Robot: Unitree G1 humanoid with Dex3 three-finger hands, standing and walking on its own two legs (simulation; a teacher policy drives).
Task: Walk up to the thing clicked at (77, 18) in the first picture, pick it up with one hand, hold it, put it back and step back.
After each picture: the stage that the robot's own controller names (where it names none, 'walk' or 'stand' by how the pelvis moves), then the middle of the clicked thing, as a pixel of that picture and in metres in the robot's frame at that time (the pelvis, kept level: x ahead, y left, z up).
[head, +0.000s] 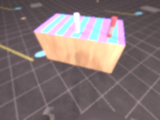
stand; (77, 23) +1.15 +0.25 -0.01
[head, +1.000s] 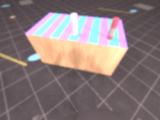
walk; (74, 25) +1.03 +0.24 +0.00
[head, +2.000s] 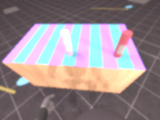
walk; (67, 44) +0.62 +0.22 +0.03
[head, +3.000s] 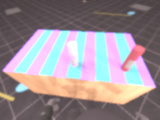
stand; (73, 55) +0.51 +0.19 +0.00
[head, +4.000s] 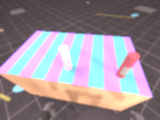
stand; (66, 59) +0.47 +0.23 +0.00
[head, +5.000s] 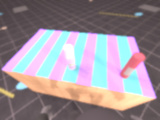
stand; (70, 58) +0.48 +0.21 -0.01
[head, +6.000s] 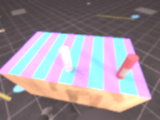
stand; (66, 60) +0.47 +0.23 -0.01
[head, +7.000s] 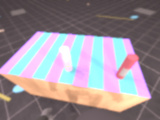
stand; (66, 60) +0.47 +0.23 -0.01
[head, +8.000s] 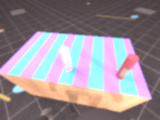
stand; (66, 60) +0.47 +0.23 -0.01
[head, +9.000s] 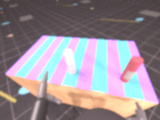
rise first; (70, 62) +0.46 +0.23 -0.01
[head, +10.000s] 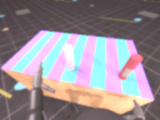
go down; (69, 58) +0.48 +0.22 +0.00
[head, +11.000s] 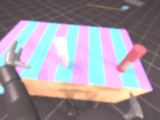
go down; (62, 54) +0.46 +0.21 +0.05
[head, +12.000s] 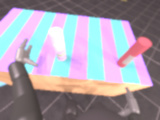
close in; (59, 47) +0.48 +0.21 +0.07
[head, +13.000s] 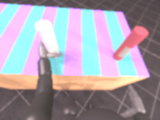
close; (50, 42) +0.49 +0.23 +0.10
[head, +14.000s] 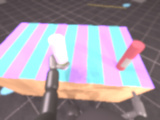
lift; (60, 55) +0.39 +0.19 +0.14
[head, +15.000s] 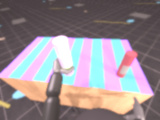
hold; (65, 59) +0.33 +0.17 +0.20
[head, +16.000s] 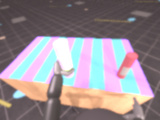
hold; (65, 61) +0.33 +0.17 +0.18
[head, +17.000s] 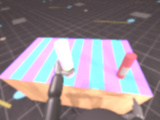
hold; (66, 61) +0.33 +0.17 +0.17
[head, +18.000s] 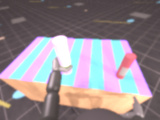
crouch; (64, 58) +0.35 +0.18 +0.18
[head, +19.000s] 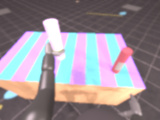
crouch; (56, 42) +0.46 +0.22 +0.19
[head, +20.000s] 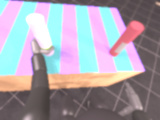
lower; (43, 39) +0.51 +0.24 +0.10
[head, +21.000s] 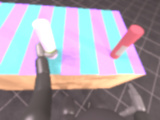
lower; (48, 42) +0.49 +0.23 +0.09
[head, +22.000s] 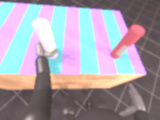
lower; (48, 42) +0.49 +0.23 +0.09
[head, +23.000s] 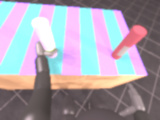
lower; (47, 41) +0.49 +0.23 +0.09
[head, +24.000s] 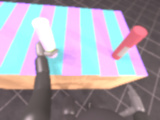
loosen; (47, 41) +0.49 +0.23 +0.09
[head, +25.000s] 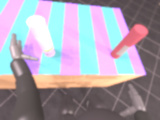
rise; (44, 40) +0.49 +0.24 +0.09
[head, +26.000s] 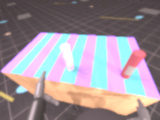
sink last; (68, 58) +0.47 +0.23 +0.04
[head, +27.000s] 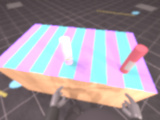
stand; (67, 52) +0.49 +0.22 +0.05
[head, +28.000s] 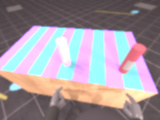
stand; (64, 53) +0.48 +0.23 +0.06
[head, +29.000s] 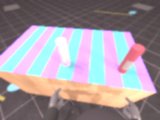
stand; (64, 53) +0.48 +0.23 +0.06
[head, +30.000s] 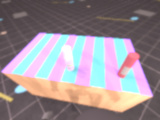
stand; (68, 59) +0.49 +0.22 +0.00
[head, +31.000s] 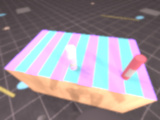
stand; (72, 58) +0.49 +0.18 -0.01
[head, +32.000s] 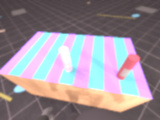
stand; (66, 60) +0.47 +0.23 -0.01
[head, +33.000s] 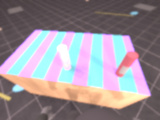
walk; (65, 58) +0.47 +0.24 -0.01
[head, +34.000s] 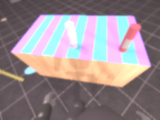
walk; (72, 36) +0.67 +0.22 +0.01
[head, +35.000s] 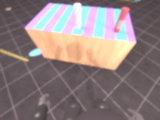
walk; (77, 17) +1.02 +0.20 +0.01
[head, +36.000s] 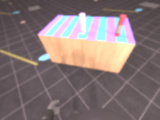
walk; (82, 24) +1.12 +0.16 +0.01
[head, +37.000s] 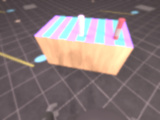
stand; (81, 26) +1.08 +0.17 -0.01
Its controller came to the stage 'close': yes
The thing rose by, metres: 0.20
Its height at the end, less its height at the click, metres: +0.00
